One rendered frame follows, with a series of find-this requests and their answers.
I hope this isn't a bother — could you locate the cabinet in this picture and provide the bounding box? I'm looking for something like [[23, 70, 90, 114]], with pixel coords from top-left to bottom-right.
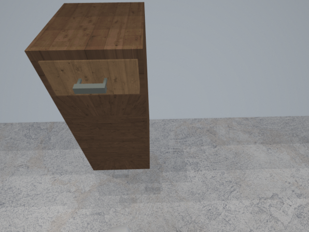
[[25, 2, 150, 170]]

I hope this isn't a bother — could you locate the drawer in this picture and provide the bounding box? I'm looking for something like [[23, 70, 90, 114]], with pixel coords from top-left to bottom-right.
[[38, 59, 140, 96]]

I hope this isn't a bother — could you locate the handle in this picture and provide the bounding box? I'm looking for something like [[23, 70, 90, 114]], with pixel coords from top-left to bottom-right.
[[72, 78, 107, 94]]

